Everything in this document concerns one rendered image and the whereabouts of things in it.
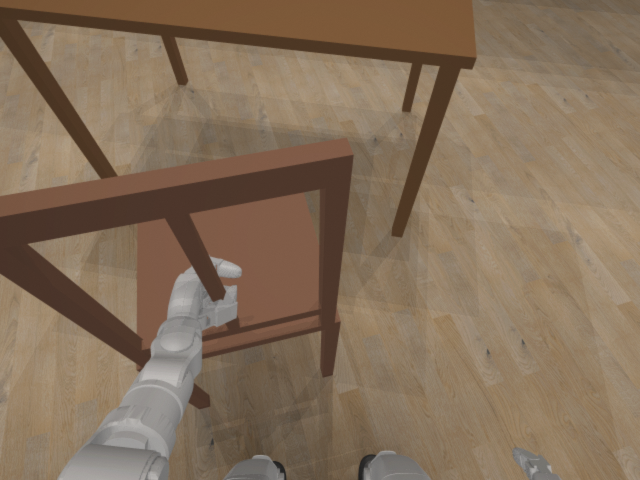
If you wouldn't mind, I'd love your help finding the chair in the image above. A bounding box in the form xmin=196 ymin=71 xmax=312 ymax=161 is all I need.
xmin=0 ymin=138 xmax=354 ymax=409

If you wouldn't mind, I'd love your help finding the table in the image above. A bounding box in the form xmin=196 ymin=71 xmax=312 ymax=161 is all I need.
xmin=0 ymin=0 xmax=477 ymax=238

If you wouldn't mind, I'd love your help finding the left robot upper arm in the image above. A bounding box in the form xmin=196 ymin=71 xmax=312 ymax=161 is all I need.
xmin=63 ymin=444 xmax=169 ymax=480

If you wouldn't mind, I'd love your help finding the robot left thigh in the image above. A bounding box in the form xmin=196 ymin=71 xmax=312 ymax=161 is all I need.
xmin=223 ymin=459 xmax=284 ymax=480

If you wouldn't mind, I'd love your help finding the left robot shin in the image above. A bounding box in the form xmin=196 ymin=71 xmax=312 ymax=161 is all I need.
xmin=252 ymin=455 xmax=277 ymax=468

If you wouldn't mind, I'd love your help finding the left robot forearm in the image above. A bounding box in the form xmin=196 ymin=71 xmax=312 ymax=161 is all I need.
xmin=57 ymin=316 xmax=202 ymax=480

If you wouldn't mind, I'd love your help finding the robot left hand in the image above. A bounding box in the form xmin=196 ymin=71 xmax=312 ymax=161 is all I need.
xmin=167 ymin=254 xmax=242 ymax=331

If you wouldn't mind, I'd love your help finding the robot right hand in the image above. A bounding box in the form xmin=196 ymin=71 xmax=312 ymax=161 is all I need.
xmin=512 ymin=447 xmax=562 ymax=480

